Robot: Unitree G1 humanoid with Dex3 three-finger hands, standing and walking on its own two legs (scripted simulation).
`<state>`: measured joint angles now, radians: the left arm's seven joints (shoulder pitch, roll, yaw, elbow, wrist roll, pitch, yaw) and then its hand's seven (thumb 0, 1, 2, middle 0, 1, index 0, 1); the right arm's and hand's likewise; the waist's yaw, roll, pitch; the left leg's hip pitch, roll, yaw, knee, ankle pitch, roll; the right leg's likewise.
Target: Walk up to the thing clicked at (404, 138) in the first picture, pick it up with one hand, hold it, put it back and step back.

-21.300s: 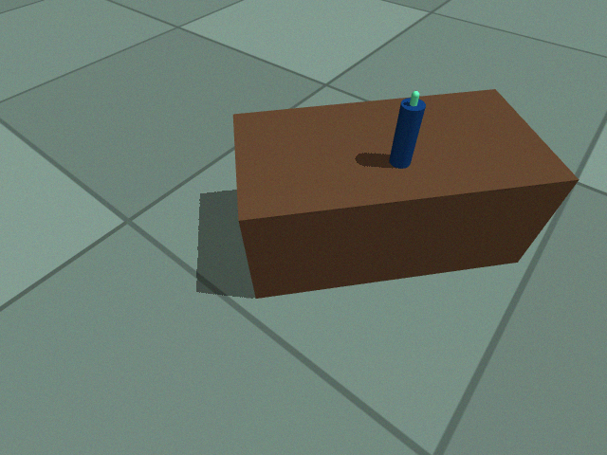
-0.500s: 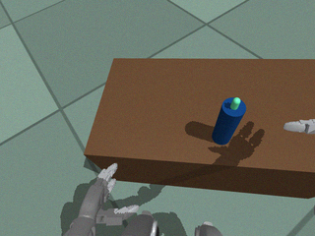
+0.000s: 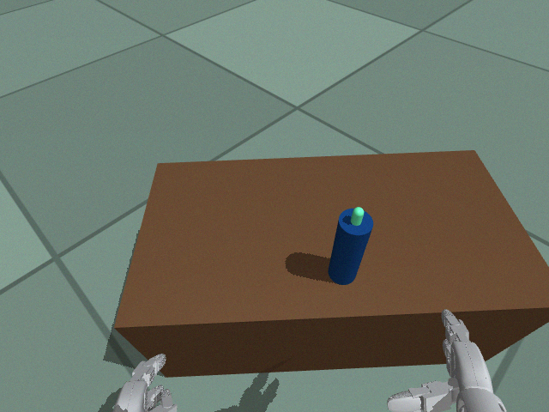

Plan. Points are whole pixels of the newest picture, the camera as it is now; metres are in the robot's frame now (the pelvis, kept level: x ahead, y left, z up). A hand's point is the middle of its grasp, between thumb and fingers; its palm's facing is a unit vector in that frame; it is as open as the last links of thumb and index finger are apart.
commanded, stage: home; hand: right
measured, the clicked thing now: (349, 244) +0.49 -0.14 -0.16
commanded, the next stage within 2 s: none
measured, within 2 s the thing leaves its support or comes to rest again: neither
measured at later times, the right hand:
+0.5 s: hand out of the picture +0.14 -0.16 -0.07, palm faces +0.13 +0.96 -0.25, open 17.2 cm
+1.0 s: hand out of the picture +0.14 -0.22 -0.10, palm faces -0.03 +0.94 -0.35, open 17.1 cm
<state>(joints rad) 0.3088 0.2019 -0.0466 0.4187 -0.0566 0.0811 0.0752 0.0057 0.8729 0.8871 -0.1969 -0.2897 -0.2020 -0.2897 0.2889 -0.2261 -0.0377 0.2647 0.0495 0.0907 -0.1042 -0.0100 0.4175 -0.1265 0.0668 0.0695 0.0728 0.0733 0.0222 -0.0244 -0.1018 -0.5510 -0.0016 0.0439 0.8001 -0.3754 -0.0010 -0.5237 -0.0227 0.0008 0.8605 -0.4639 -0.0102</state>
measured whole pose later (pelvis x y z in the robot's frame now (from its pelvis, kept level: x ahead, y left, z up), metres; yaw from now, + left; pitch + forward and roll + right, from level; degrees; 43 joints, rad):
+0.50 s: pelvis -0.03 +0.02 -0.01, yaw -1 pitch +5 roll +1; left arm 0.26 0.21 -0.03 0.51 -0.02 -0.10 0.14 0.01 0.89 0.90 -0.20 -0.29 -0.20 -0.29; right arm 0.45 -0.19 0.02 0.09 0.02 0.15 -0.13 -0.01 0.49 -0.08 0.06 0.06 0.06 0.06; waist 0.01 -0.02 -0.07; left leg -0.58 0.01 0.06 0.85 -0.37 0.02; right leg -0.55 -0.02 0.02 0.89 -0.44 0.01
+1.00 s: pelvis +0.00 +0.00 +0.00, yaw -1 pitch +2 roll +1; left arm 0.18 0.28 -0.01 0.73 0.06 -0.02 0.04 0.01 0.90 0.90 -0.20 -0.30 -0.21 -0.30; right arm 0.27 -0.28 0.01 0.53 -0.06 0.05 -0.03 -0.01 0.47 -0.09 0.06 0.06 0.07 0.06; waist 0.00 -0.04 -0.02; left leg -0.44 0.03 0.04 0.78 -0.38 -0.01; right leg -0.41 0.01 0.00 0.81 -0.45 -0.02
